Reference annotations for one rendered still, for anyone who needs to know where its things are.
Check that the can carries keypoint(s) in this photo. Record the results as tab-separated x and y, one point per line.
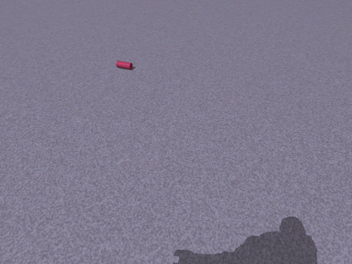
124	65

